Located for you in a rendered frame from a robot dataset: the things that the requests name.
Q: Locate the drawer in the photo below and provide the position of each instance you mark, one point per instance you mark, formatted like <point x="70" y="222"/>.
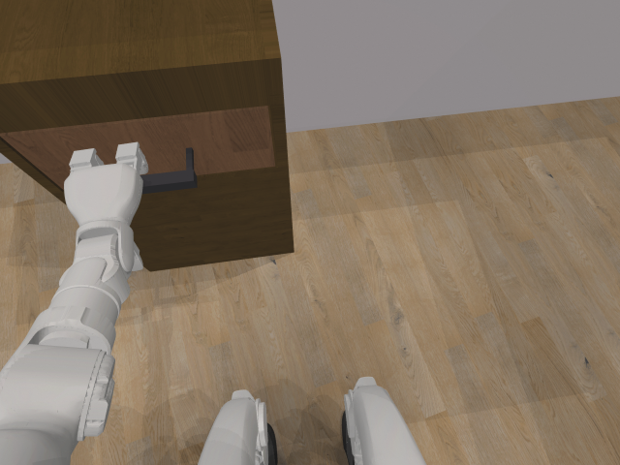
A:
<point x="223" y="140"/>

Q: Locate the robot left shin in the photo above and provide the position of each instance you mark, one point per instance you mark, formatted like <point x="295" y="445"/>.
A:
<point x="261" y="457"/>

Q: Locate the robot right thigh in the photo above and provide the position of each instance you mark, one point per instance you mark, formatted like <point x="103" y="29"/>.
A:
<point x="385" y="438"/>

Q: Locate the left robot hand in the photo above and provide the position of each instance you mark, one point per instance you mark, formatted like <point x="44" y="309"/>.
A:
<point x="94" y="191"/>

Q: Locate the left robot forearm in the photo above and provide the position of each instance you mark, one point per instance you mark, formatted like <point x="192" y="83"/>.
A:
<point x="84" y="309"/>

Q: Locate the left robot upper arm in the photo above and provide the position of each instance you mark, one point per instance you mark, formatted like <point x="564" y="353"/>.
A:
<point x="52" y="398"/>

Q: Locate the cabinet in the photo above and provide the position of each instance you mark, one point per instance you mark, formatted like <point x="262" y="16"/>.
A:
<point x="76" y="62"/>

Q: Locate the handle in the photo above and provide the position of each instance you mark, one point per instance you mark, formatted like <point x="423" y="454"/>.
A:
<point x="174" y="180"/>

